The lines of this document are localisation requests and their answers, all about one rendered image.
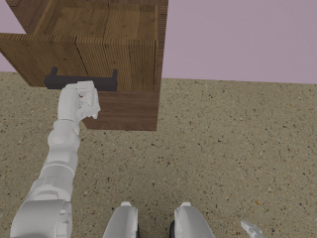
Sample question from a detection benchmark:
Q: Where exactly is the robot left thigh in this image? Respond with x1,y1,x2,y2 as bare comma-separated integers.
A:
102,205,138,238

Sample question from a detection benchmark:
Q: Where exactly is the left robot forearm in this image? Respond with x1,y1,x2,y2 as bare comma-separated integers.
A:
10,119,80,238

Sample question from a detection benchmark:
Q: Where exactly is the robot left hand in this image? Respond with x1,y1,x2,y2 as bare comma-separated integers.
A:
57,80,101,125

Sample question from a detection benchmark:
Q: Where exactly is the cabinet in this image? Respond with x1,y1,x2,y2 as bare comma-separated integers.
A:
5,0,168,132

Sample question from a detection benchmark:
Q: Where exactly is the robot left upper arm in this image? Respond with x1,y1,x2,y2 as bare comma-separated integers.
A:
10,199,72,238

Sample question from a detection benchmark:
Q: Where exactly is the handle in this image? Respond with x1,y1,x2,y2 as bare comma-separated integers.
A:
44,66,118,92

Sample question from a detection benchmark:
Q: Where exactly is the robot right hand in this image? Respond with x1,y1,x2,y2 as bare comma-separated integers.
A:
241,220,267,238

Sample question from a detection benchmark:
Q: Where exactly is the drawer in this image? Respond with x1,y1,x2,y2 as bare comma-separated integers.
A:
0,0,159,91

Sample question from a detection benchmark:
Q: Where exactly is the robot thigh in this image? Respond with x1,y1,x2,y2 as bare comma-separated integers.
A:
102,205,138,238
174,205,216,238

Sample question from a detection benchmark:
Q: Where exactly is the robot right thigh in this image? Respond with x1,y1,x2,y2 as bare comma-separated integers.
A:
174,205,216,238

